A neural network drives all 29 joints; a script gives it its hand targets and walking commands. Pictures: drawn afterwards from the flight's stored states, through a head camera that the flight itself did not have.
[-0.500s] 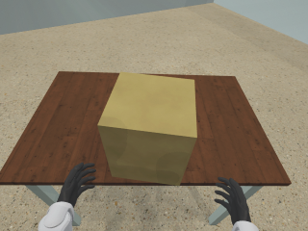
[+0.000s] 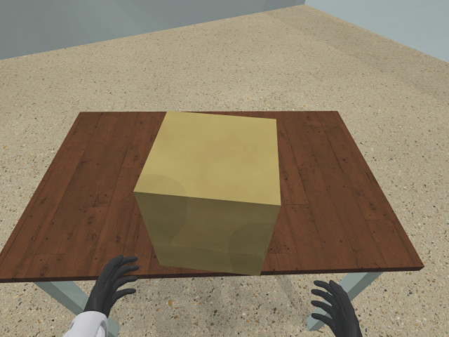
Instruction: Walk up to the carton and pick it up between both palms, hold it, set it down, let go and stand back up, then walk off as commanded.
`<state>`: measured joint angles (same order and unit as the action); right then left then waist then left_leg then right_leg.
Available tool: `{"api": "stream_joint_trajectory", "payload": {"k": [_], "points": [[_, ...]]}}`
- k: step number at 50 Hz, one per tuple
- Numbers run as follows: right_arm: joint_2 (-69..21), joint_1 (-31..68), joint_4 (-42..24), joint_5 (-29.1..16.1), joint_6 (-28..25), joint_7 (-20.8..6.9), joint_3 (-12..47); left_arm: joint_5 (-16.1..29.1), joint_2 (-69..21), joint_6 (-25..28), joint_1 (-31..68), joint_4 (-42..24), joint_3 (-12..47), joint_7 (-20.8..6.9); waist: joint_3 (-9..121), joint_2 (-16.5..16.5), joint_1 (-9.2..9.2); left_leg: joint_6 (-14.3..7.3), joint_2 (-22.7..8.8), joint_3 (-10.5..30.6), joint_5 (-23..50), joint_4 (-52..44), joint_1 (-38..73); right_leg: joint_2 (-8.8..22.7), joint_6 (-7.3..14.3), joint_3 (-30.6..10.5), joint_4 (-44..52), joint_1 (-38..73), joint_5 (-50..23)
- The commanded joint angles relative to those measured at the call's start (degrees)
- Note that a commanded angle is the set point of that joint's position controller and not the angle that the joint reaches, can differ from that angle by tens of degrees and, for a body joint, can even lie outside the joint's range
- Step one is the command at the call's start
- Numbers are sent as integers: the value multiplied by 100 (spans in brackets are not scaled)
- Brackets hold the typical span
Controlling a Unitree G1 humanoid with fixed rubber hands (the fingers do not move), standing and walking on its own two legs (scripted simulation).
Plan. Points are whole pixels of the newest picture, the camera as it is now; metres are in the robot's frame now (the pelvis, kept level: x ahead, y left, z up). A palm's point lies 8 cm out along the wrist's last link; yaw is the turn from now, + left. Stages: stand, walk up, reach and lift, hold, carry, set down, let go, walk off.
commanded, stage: set down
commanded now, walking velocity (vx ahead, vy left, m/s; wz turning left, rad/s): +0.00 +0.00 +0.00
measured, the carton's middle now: (214, 195) +0.38 +0.05 +0.04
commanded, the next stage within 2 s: let go in 0.40 s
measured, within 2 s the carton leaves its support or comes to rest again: neither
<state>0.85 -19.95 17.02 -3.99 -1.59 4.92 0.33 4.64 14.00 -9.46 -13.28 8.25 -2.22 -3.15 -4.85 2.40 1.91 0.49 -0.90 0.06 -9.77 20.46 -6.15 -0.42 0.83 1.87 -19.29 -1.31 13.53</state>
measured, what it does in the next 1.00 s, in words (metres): stands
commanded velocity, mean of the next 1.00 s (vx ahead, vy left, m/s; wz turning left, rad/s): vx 0.00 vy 0.00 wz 0.00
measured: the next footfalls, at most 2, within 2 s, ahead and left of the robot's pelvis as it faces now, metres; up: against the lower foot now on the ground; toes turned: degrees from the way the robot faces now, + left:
none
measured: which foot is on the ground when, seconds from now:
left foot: down 0.00-1.00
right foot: down 0.00-1.00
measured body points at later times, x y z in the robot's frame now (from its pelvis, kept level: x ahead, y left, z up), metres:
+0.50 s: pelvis +0.00 +0.00 +0.00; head +0.01 +0.00 +0.45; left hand +0.21 +0.23 -0.02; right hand +0.18 -0.19 -0.08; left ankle +0.02 +0.13 -0.75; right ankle -0.03 -0.11 -0.75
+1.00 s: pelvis +0.01 +0.00 -0.01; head +0.01 +0.00 +0.44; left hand +0.21 +0.23 -0.02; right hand +0.18 -0.22 -0.10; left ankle +0.02 +0.13 -0.75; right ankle -0.03 -0.11 -0.75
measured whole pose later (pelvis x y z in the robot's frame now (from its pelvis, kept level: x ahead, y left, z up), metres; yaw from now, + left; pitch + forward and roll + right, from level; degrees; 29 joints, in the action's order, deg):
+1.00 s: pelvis +0.01 +0.00 -0.01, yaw +0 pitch -4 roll -1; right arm 12.2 -10.2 38.4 -4.0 -3.8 0.8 0.3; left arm 2.9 15.7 1.1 -13.8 15.0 1.7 -3.9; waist -4.3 -1.4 1.7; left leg 0.5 -1.1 0.1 -13.2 26.1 -8.8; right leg -0.5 0.6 1.9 -23.1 -3.0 16.0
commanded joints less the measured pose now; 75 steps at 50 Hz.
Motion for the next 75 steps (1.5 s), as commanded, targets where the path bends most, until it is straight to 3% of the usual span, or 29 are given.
{"api": "stream_joint_trajectory", "payload": {"k": [1,16,32,42,43,45,49,50,55,56,59,60,63,64,72,73,74,75], "points": [[1146,561,-100,349,-347,-183,-417,-510,366,-263,-55,830,-10,-4,20,-566,-147,159,74,-510,395,-265,753,-74,84,-43,634,-807,123],[1468,1021,1000,596,-538,-285,-455,-670,319,-353,-25,1545,-60,-52,42,-219,-129,99,98,-567,494,-159,840,-128,59,82,561,-1053,103],[1730,1584,1601,739,-749,-452,-515,-684,167,-310,223,2019,-1,12,12,113,-72,5,97,-554,270,-135,715,-172,56,172,526,-1228,329],[1763,1575,1834,798,-765,-437,-452,-706,120,-244,232,2136,26,-17,-42,265,-102,-24,124,-515,426,-84,702,-155,13,151,527,-1128,61],[2664,1307,2044,763,-428,-463,-639,-781,1610,398,293,1200,-520,298,202,2,37,7,-272,102,530,465,-418,530,-118,-450,69,-775,-170],[2519,1112,2006,715,-234,-473,-558,-716,1612,783,329,1146,-540,409,393,324,-123,-94,-232,134,93,472,-460,673,-67,-725,105,-958,190],[2549,1054,2023,750,-185,-557,-525,-700,1447,1023,183,1198,-467,362,118,121,-115,-141,-252,216,-316,373,-606,506,-115,-617,19,-1378,1000],[2556,1077,2005,722,-165,-581,-534,-697,1534,1065,144,1224,-453,363,69,296,-101,-140,-246,264,-388,421,-562,521,-77,-664,81,-1583,1187],[2797,969,2003,740,-122,-612,-522,-701,1673,1198,61,1239,-390,402,232,204,-144,-248,-332,418,-213,442,-596,473,-8,-590,-206,-1431,770],[2822,1015,2002,733,-121,-617,-517,-688,1625,1208,8,1257,-367,405,173,52,-106,-270,-344,428,-238,405,-676,491,-15,-558,-227,-1412,706],[2912,951,2001,718,-96,-619,-538,-665,1706,1238,-48,1336,-333,428,302,208,-138,-308,-360,492,-70,410,-611,481,16,-526,-342,-1310,528],[2943,953,2025,736,-86,-615,-531,-691,1728,1250,-23,1333,-333,449,288,97,-139,-339,-365,489,-119,434,-651,488,22,-539,-323,-1291,473],[2901,863,2044,715,-71,-631,-509,-682,1776,1267,28,1350,-320,438,284,219,-185,-337,-335,452,-210,455,-621,512,35,-557,-293,-1357,633],[2945,848,2025,727,-60,-643,-521,-687,1721,1290,54,1319,-297,451,182,89,-182,-350,-325,482,-109,456,-719,491,48,-514,-333,-1336,534],[3007,925,2032,694,-50,-642,-545,-653,1806,1342,11,1416,-275,484,313,204,-175,-385,-387,548,20,461,-696,528,95,-514,-366,-1184,231],[3016,962,2044,700,-38,-654,-541,-666,1780,1346,23,1418,-247,480,388,116,-202,-363,-375,496,86,479,-617,540,99,-509,-383,-1165,103],[2968,866,2051,678,-33,-659,-526,-663,1840,1352,78,1394,-265,483,379,228,-243,-370,-377,502,212,499,-621,561,109,-528,-404,-1129,-8],[3017,938,2065,684,-51,-657,-536,-638,1794,1356,2,1435,-252,480,367,234,-167,-381,-406,534,223,481,-631,551,90,-498,-413,-1134,-26]]}}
